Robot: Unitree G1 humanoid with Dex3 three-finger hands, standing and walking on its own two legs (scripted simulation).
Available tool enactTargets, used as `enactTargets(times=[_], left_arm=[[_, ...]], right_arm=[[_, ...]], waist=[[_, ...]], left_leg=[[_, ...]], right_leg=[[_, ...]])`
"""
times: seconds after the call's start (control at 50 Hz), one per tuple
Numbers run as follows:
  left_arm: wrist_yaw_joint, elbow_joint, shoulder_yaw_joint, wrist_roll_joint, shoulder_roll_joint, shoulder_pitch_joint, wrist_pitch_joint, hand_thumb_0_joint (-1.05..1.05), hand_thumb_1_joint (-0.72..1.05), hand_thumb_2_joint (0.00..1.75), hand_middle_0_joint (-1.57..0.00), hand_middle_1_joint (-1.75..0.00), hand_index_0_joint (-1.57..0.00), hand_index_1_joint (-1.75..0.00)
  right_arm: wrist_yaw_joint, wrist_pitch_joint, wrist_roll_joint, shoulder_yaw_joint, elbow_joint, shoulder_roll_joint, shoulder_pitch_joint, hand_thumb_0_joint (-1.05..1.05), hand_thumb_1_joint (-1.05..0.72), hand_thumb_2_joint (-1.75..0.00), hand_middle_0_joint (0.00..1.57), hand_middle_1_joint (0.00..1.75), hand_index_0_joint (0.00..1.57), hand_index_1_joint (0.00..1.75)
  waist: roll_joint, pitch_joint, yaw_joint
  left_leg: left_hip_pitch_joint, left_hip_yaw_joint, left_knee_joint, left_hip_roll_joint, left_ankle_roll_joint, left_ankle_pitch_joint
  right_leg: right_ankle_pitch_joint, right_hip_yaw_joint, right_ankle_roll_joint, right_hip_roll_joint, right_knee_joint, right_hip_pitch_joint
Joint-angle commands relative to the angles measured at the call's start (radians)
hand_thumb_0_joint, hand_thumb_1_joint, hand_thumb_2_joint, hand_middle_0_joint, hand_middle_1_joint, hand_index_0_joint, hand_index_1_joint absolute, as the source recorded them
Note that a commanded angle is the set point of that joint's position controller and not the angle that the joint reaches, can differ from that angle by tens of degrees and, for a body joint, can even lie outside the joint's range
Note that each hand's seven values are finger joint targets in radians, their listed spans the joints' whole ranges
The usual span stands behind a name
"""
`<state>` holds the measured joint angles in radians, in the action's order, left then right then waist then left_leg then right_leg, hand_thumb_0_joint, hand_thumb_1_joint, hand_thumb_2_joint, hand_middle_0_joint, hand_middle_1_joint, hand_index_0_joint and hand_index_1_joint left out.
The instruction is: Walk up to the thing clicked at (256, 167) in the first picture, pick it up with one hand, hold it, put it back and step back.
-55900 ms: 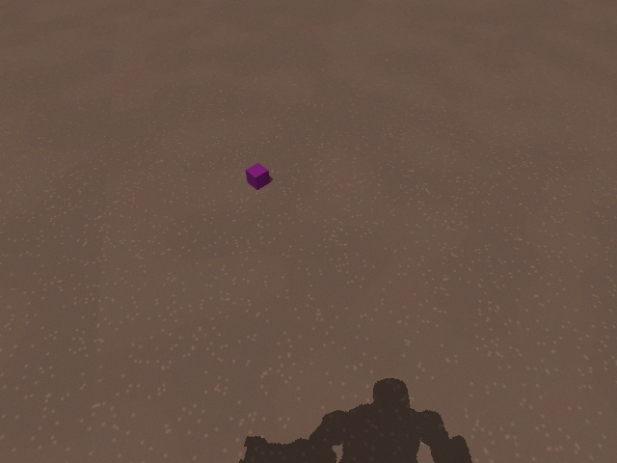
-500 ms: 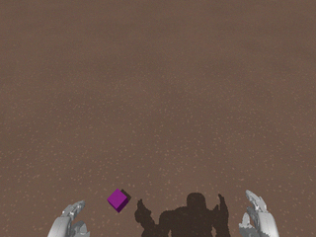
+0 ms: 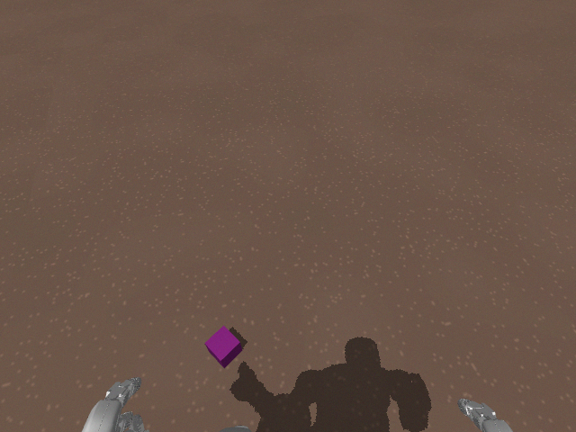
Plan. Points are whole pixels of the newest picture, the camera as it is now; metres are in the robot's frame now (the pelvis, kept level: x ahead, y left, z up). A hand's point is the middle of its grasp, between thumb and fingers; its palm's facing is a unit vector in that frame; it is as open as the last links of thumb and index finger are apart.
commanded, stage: stand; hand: left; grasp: from above
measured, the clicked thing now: (224, 346) +0.46 +0.24 -0.70
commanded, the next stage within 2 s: none
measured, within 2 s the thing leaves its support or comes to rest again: neither
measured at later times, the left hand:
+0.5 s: hand out of the picture +0.03 +0.25 -0.13, palm faces +0.03 -0.94 -0.33, open 7.4 cm
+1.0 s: hand out of the picture +0.05 +0.24 -0.12, palm faces +0.03 -0.94 -0.34, open 7.4 cm
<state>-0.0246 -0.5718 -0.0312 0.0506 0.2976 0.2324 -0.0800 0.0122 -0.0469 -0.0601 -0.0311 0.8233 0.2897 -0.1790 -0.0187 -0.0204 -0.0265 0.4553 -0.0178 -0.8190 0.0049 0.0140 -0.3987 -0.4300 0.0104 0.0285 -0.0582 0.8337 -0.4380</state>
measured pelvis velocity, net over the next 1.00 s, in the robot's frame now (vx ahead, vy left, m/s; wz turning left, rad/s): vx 0.00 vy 0.00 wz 0.02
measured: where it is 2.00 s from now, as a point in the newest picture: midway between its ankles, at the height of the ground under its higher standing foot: outside the picture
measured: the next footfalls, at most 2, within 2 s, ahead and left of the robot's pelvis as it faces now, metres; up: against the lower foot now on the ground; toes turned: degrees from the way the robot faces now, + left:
none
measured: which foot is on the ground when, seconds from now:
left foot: down 0.00-1.00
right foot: down 0.00-1.00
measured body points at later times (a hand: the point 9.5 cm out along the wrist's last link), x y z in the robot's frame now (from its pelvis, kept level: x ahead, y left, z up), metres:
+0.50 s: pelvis +0.00 +0.01 +0.04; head +0.00 +0.01 +0.49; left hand +0.03 +0.30 -0.10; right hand +0.08 -0.27 -0.10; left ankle +0.02 +0.13 -0.70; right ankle +0.00 -0.14 -0.70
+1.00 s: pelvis +0.00 +0.00 +0.04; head +0.01 -0.01 +0.49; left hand +0.04 +0.29 -0.09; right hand +0.07 -0.29 -0.10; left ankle +0.02 +0.13 -0.70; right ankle +0.00 -0.14 -0.70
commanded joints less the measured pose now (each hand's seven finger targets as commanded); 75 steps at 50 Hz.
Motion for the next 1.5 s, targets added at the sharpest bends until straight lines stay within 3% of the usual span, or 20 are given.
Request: enactTargets(times=[0.0,0.12,0.26,0.36,0.5,0.6,0.74,0.92,1.1,1.32,1.48], left_arm=[[-0.018,-0.037,-0.06,0.0,0.138,-0.034,0.074,0.0,0.9,0.9,-0.2,-0.3,-0.2,-0.3],[-0.021,-0.19,-0.057,-0.011,0.152,-0.042,0.093,0.0,0.9,0.9,-0.2,-0.3,-0.2,-0.3],[-0.019,-0.334,-0.047,-0.017,0.172,-0.043,0.096,0.0,0.9,0.9,-0.2,-0.3,-0.2,-0.3],[-0.017,-0.404,-0.041,-0.02,0.179,-0.051,0.098,0.0,0.9,0.9,-0.2,-0.3,-0.2,-0.3],[-0.014,-0.471,-0.034,-0.019,0.187,-0.063,0.098,0.0,0.9,0.9,-0.2,-0.3,-0.2,-0.3],[-0.012,-0.501,-0.034,-0.02,0.194,-0.068,0.098,0.0,0.9,0.9,-0.2,-0.3,-0.2,-0.3],[-0.01,-0.515,-0.034,-0.023,0.208,-0.097,0.104,0.0,0.9,0.9,-0.2,-0.3,-0.2,-0.3],[-0.006,-0.529,-0.035,-0.027,0.222,-0.119,0.101,0.0,0.9,0.9,-0.2,-0.3,-0.2,-0.3],[-0.003,-0.534,-0.035,-0.032,0.218,-0.129,0.103,0.0,0.9,0.9,-0.2,-0.3,-0.2,-0.3],[0.0,-0.531,-0.038,-0.035,0.223,-0.15,0.101,0.0,0.9,0.9,-0.2,-0.3,-0.2,-0.3],[0.006,-0.534,-0.039,-0.033,0.227,-0.149,0.099,0.0,0.9,0.9,-0.2,-0.3,-0.2,-0.3]], right_arm=[[0.002,-0.017,0.007,-0.058,-0.043,0.158,0.045,0.0,-0.9,-0.9,0.2,0.3,0.2,0.3],[0.012,0.001,0.014,-0.062,0.041,0.176,0.025,0.0,-0.9,-0.9,0.2,0.3,0.2,0.3],[0.017,0.018,0.026,-0.053,0.122,0.189,0.047,0.0,-0.9,-0.9,0.2,0.3,0.2,0.3],[0.016,0.019,0.033,-0.046,0.166,0.191,0.051,0.0,-0.9,-0.9,0.2,0.3,0.2,0.3],[0.015,0.027,0.035,-0.041,0.206,0.2,0.061,0.0,-0.9,-0.9,0.2,0.3,0.2,0.3],[0.011,0.03,0.037,-0.038,0.223,0.2,0.074,0.0,-0.9,-0.9,0.2,0.3,0.2,0.3],[0.009,0.029,0.039,-0.032,0.24,0.211,0.07,0.0,-0.9,-0.9,0.2,0.3,0.2,0.3],[0.009,0.029,0.04,-0.023,0.254,0.216,0.075,0.0,-0.9,-0.9,0.2,0.3,0.2,0.3],[0.011,0.023,0.041,-0.016,0.26,0.227,0.079,0.0,-0.9,-0.9,0.2,0.3,0.2,0.3],[0.012,0.021,0.044,-0.013,0.262,0.236,0.097,0.0,-0.9,-0.9,0.2,0.3,0.2,0.3],[0.01,0.023,0.043,-0.013,0.264,0.243,0.104,0.0,-0.9,-0.9,0.2,0.3,0.2,0.3]], waist=[[0.033,0.119,-0.007],[0.046,0.08,0.007],[0.044,0.004,0.011],[0.046,0.002,0.01],[0.038,-0.037,0.012],[0.034,-0.041,0.009],[0.022,-0.012,0.017],[0.024,-0.017,0.016],[0.022,0.019,0.014],[0.027,0.04,0.015],[0.033,-0.003,0.016]], left_leg=[[-0.121,-0.076,0.189,0.045,-0.077,0.227],[-0.176,-0.102,0.261,0.067,-0.075,0.309],[-0.208,-0.112,0.392,0.076,-0.057,0.191],[-0.252,-0.111,0.447,0.084,-0.048,0.236],[-0.264,-0.111,0.504,0.086,-0.038,0.163],[-0.267,-0.113,0.521,0.088,-0.035,0.15],[-0.295,-0.102,0.509,0.094,-0.037,0.237],[-0.291,-0.1,0.525,0.098,-0.031,0.242],[-0.323,-0.092,0.51,0.109,-0.033,0.379],[-0.351,-0.083,0.508,0.117,-0.03,0.426],[-0.317,-0.085,0.537,0.11,-0.028,0.288]], right_leg=[[0.201,-0.047,-0.054,-0.03,-0.205,0.117],[0.282,-0.038,-0.052,-0.034,-0.263,0.18],[0.215,-0.047,-0.048,-0.043,-0.405,0.235],[0.248,-0.041,-0.038,-0.05,-0.453,0.289],[0.217,-0.035,-0.027,-0.049,-0.509,0.294],[0.196,-0.037,-0.026,-0.054,-0.531,0.303],[0.254,-0.049,-0.028,-0.07,-0.555,0.326],[0.244,-0.05,-0.033,-0.071,-0.558,0.335],[0.357,-0.041,-0.032,-0.075,-0.549,0.368],[0.402,-0.041,-0.034,-0.077,-0.544,0.376],[0.3,-0.043,-0.034,-0.069,-0.564,0.345]])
